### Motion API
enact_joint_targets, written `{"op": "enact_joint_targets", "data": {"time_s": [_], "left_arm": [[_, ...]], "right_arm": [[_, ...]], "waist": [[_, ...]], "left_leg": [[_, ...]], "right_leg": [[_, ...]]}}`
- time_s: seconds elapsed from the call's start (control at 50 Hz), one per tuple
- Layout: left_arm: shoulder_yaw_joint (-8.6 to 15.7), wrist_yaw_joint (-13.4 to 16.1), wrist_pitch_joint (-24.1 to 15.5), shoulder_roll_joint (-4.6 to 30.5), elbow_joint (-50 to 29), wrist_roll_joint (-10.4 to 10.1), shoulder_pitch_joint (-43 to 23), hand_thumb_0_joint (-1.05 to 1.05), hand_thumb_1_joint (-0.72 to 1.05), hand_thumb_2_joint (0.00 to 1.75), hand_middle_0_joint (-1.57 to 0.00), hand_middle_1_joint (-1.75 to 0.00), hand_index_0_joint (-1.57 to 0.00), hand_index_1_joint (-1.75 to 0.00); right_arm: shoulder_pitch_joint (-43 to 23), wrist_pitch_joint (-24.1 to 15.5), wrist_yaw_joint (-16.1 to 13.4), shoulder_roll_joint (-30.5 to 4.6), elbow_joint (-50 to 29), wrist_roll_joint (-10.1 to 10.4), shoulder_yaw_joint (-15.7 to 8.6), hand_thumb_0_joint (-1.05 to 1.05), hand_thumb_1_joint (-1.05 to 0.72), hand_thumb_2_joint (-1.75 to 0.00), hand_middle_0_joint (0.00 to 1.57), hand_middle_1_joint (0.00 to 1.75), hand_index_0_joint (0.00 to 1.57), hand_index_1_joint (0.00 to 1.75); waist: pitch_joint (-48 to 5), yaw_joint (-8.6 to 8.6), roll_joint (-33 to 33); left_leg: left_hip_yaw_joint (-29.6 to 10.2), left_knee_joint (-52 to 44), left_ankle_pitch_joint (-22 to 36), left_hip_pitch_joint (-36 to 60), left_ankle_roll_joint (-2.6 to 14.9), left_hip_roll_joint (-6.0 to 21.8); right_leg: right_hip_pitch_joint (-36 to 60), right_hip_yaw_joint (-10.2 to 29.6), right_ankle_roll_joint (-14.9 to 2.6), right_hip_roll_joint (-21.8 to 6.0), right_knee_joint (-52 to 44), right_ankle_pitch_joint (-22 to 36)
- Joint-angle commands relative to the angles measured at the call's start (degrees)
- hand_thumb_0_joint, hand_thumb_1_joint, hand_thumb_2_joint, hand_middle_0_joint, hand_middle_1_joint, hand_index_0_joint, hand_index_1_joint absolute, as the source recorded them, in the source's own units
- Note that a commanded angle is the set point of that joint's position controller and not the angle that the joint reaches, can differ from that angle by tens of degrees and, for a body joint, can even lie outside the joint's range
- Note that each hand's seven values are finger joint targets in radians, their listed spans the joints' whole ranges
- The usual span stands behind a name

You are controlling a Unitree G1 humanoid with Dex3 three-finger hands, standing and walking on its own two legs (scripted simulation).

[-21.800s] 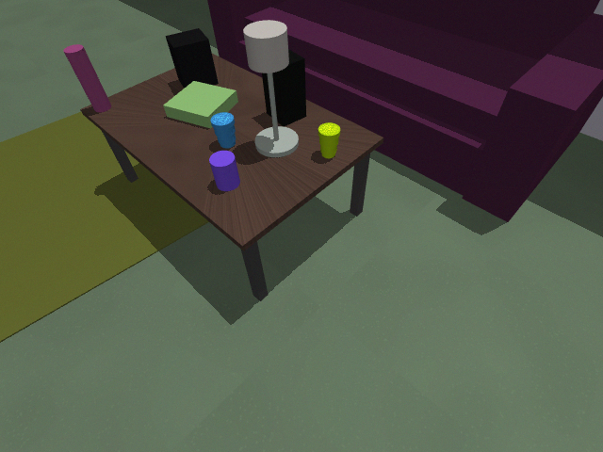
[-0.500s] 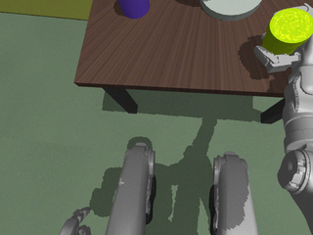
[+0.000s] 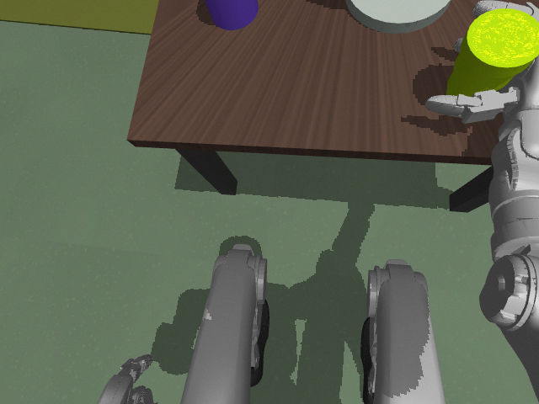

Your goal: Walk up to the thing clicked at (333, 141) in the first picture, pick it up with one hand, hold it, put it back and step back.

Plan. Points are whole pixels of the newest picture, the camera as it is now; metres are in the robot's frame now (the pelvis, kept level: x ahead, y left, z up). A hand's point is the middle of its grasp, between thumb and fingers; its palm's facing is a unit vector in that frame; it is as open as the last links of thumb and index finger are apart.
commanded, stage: open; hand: right
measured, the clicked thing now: (482, 69) +0.54 -0.19 +0.01
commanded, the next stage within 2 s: withdraw in 0.06 s
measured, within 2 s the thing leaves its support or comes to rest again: neither
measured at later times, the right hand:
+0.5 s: hand out of the picture +0.54 -0.23 +0.09, palm faces +0.20 +0.98 -0.06, open 17.0 cm
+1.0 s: hand out of the picture +0.47 -0.34 +0.21, palm faces +0.37 +0.86 -0.35, open 17.1 cm
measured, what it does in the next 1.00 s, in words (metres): rises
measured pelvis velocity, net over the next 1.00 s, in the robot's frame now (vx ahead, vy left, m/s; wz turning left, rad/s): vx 0.04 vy -0.01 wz -0.01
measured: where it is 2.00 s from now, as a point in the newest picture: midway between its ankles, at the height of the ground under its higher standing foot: (312, 368)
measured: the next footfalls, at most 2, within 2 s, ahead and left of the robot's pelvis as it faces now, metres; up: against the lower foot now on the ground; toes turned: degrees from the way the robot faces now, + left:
none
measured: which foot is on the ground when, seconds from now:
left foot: down 0.00-1.00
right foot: down 0.00-1.00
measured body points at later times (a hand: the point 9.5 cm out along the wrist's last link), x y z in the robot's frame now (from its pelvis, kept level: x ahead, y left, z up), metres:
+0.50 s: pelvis +0.01 +0.00 +0.04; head +0.21 -0.02 +0.44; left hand +0.07 +0.29 -0.08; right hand +0.53 -0.28 +0.10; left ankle +0.10 +0.15 -0.41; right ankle +0.07 -0.14 -0.41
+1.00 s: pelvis +0.04 -0.01 +0.22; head +0.16 -0.05 +0.65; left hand +0.11 +0.26 +0.11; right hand +0.45 -0.38 +0.23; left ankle +0.10 +0.15 -0.41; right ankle +0.07 -0.14 -0.41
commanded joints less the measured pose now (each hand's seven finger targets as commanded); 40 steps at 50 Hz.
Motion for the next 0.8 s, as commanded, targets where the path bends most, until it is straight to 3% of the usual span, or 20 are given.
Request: {"op": "enact_joint_targets", "data": {"time_s": [0.0,0.06,0.16,0.18,0.22,0.3,0.38,0.4,0.5,0.54,0.6,0.62,0.64,0.66,0.68,0.7,0.72,0.74,0.76,0.78], "left_arm": [[4.66,1.10,-0.22,11.91,-2.03,-0.01,11.03,0.00,0.90,0.89,-0.20,-0.30,-0.20,-0.30],[4.71,1.02,-0.20,11.88,-2.20,-0.04,10.63,0.00,0.89,0.90,-0.20,-0.30,-0.20,-0.30],[5.00,1.12,-0.26,12.33,-1.74,-0.12,10.98,0.00,0.92,0.87,-0.20,-0.30,-0.21,-0.29],[4.71,1.13,-0.14,11.89,-1.99,-0.07,11.18,0.00,0.92,0.88,-0.20,-0.30,-0.20,-0.29],[4.81,1.39,0.13,12.22,-2.09,-0.04,11.21,0.00,0.91,0.88,-0.20,-0.30,-0.20,-0.29],[5.13,1.94,0.52,13.06,-2.55,-0.58,11.92,0.00,0.91,0.88,-0.19,-0.29,-0.20,-0.29],[5.29,2.59,0.98,13.23,-3.58,-1.67,11.57,0.00,0.91,0.88,-0.19,-0.29,-0.19,-0.29],[5.46,2.83,1.07,13.40,-3.43,-1.86,12.13,0.00,0.91,0.88,-0.19,-0.29,-0.19,-0.29],[4.24,3.60,0.49,11.58,-3.58,-3.53,11.43,0.00,0.90,0.88,-0.19,-0.29,-0.19,-0.29],[5.09,3.72,-0.11,12.32,-2.76,-3.89,11.92,0.00,0.90,0.88,-0.19,-0.29,-0.19,-0.29],[3.88,3.36,-1.33,10.45,-3.31,-4.72,10.41,0.00,0.87,0.89,-0.19,-0.29,-0.19,-0.29],[3.17,3.00,0.72,9.87,-4.15,-4.60,11.49,0.00,0.87,0.90,-0.20,-0.30,-0.20,-0.30],[3.69,2.75,1.66,10.26,-5.67,-4.95,11.50,0.00,0.87,0.90,-0.20,-0.30,-0.20,-0.31],[2.98,2.38,1.94,9.89,-6.40,-5.18,11.15,0.00,0.87,0.90,-0.20,-0.30,-0.20,-0.31],[3.25,2.24,2.37,10.87,-7.70,-5.18,11.21,0.00,0.87,0.90,-0.20,-0.30,-0.19,-0.30],[3.34,2.30,2.86,11.41,-8.08,-5.24,11.33,0.00,0.87,0.90,-0.19,-0.29,-0.19,-0.30],[3.30,2.51,2.93,10.98,-8.00,-5.44,11.99,0.00,0.87,0.91,-0.20,-0.30,-0.19,-0.30],[3.19,2.68,2.97,10.85,-7.72,-5.63,12.26,0.00,0.86,0.91,-0.20,-0.30,-0.19,-0.31],[2.96,2.98,3.10,10.32,-7.62,-5.48,12.45,0.00,0.85,0.92,-0.19,-0.30,-0.18,-0.31],[2.46,3.48,3.45,9.57,-7.14,-5.52,12.45,0.00,0.90,0.90,-0.20,-0.30,-0.20,-0.30]], "right_arm": [[-23.26,-3.88,-0.17,-12.18,-13.37,0.41,-0.49,0.00,0.41,-0.19,0.43,0.30,0.43,0.30],[-23.11,-4.06,-0.27,-12.65,-14.72,0.80,-0.82,0.00,0.42,-0.15,0.35,0.24,0.35,0.24],[-22.92,-3.85,-0.37,-11.27,-13.46,0.54,0.11,0.00,0.43,-0.18,0.17,0.18,0.18,0.18],[-24.56,-4.08,-0.73,-14.46,-16.11,0.29,-1.58,0.00,0.42,-0.15,0.15,0.15,0.15,0.15],[-26.28,-4.09,-0.77,-16.93,-18.14,0.09,-2.05,0.00,0.43,-0.13,0.13,0.13,0.13,0.13],[-26.18,-2.12,-0.67,-20.37,-20.43,0.33,-4.45,0.00,0.48,-0.07,0.08,0.07,0.07,0.07],[-25.36,1.04,0.30,-21.02,-22.13,0.36,-3.50,0.00,0.54,-0.06,0.06,0.06,0.06,0.06],[-25.36,1.65,0.48,-23.08,-23.19,0.36,-4.88,0.00,0.54,-0.06,0.06,0.06,0.06,0.06],[-16.21,5.87,3.33,-21.11,-15.90,2.33,-5.05,0.00,0.57,-0.05,0.05,0.05,0.06,0.05],[-14.67,6.54,4.55,-20.40,-15.16,3.18,-4.75,0.00,0.57,-0.05,0.05,0.05,0.06,0.05],[-5.73,7.27,7.41,-12.82,-7.28,4.61,-1.01,0.00,0.47,-0.08,0.04,0.06,0.06,0.06],[-0.48,11.96,3.99,-26.17,0.53,-4.51,-3.45,0.00,0.46,-0.08,0.04,0.06,0.06,0.06],[-6.38,13.03,1.78,-23.77,-9.14,-3.29,-2.30,0.00,0.50,-0.07,0.04,0.06,0.06,0.06],[-8.03,13.93,1.07,-20.97,-9.30,-3.52,0.25,0.00,0.52,-0.07,0.04,0.06,0.06,0.06],[-13.78,14.04,0.44,-25.93,-17.20,-4.03,-0.85,0.00,0.53,-0.07,0.04,0.06,0.06,0.06],[-13.80,14.61,-0.52,-30.54,-17.87,-4.82,-2.82,0.00,0.56,-0.06,0.04,0.06,0.06,0.06],[-19.25,14.57,-1.71,-33.05,-25.19,-5.35,-2.86,0.00,0.52,-0.07,0.04,0.06,0.06,0.06],[-13.85,15.27,-3.03,-33.83,-20.02,-6.12,-3.54,0.00,0.52,-0.07,0.04,0.06,0.06,0.06],[-12.93,15.69,-4.24,-34.48,-21.35,-6.48,-3.18,0.00,0.53,-0.06,0.04,0.06,0.06,0.06],[-11.18,16.13,-5.60,-32.88,-18.79,-6.46,-2.12,0.00,0.46,-0.11,0.06,0.07,0.06,0.07]], "waist": [[-39.31,1.43,-6.77],[-39.94,0.68,-7.56],[-38.07,1.71,-7.14],[-39.93,0.69,-8.05],[-42.83,0.51,-7.70],[-46.96,0.00,-7.89],[-47.26,-0.83,-10.61],[-47.81,-0.89,-9.97],[-38.94,-0.09,-4.16],[-33.05,-0.38,-3.31],[-22.51,0.90,0.30],[-25.06,-3.97,-0.52],[-27.26,-2.57,-2.72],[-27.58,-1.68,-3.90],[-33.17,-3.12,-6.91],[-36.70,-4.00,-7.98],[-42.44,-4.22,-12.39],[-41.21,-4.47,-11.40],[-39.65,-4.40,-11.67],[-36.47,-2.97,-10.02]], "left_leg": [[4.20,-11.90,10.29,24.19,4.92,-0.72],[3.87,-12.00,10.61,25.78,4.98,-0.61],[4.27,-11.88,9.65,23.05,5.02,-0.70],[3.96,-11.83,10.55,24.38,5.08,-0.68],[3.47,-12.86,11.58,28.15,4.83,-0.61],[3.43,-15.20,12.95,33.01,4.61,-0.73],[3.43,-18.64,11.68,34.65,4.93,-0.88],[3.53,-19.55,12.15,35.78,4.83,-0.97],[3.84,-25.85,12.72,40.65,4.34,-1.49],[3.84,-27.75,11.23,40.29,4.51,-1.58],[4.23,-30.52,9.53,37.78,4.45,-1.66],[3.40,-33.79,10.12,43.60,4.54,-2.15],[3.20,-35.01,11.00,44.67,4.52,-2.16],[3.48,-35.65,12.27,44.53,4.60,-1.96],[3.17,-36.67,13.54,48.11,4.70,-1.90],[3.05,-38.04,15.78,52.12,4.53,-1.95],[3.02,-38.98,18.50,54.57,4.46,-1.75],[3.24,-39.99,19.76,56.43,4.22,-1.77],[3.16,-41.86,20.79,58.32,4.16,-1.93],[3.19,-44.35,21.10,59.67,3.94,-2.07]], "right_leg": [[23.22,-4.66,-4.26,-0.01,-13.90,10.28],[22.93,-4.98,-4.27,0.09,-14.10,10.31],[23.00,-4.55,-4.17,0.02,-14.28,9.51],[24.13,-4.80,-4.19,-0.05,-14.13,10.58],[24.93,-5.16,-4.39,-0.02,-14.07,11.20],[29.15,-5.18,-4.27,-0.05,-16.77,12.82],[34.83,-5.03,-3.96,-0.12,-21.63,12.24],[36.38,-4.93,-4.04,-0.24,-22.04,12.85],[35.62,-4.72,-4.77,-0.41,-26.00,12.82],[34.65,-4.51,-4.85,-0.76,-28.16,11.36],[32.91,-3.55,-5.24,-1.07,-30.66,9.61],[38.63,-4.72,-5.11,-1.08,-34.47,11.69],[41.93,-4.21,-4.91,-1.56,-35.75,12.15],[46.03,-3.71,-4.58,-1.69,-37.14,13.54],[50.07,-3.57,-4.37,-1.51,-38.93,14.55],[53.82,-3.92,-4.17,-1.56,-40.09,17.41],[60.32,-3.95,-3.60,-1.55,-41.29,21.02],[62.25,-3.94,-3.45,-1.60,-42.35,22.90],[62.69,-4.37,-3.64,-1.67,-43.44,23.97],[63.48,-4.64,-3.82,-1.48,-44.88,23.73]]}}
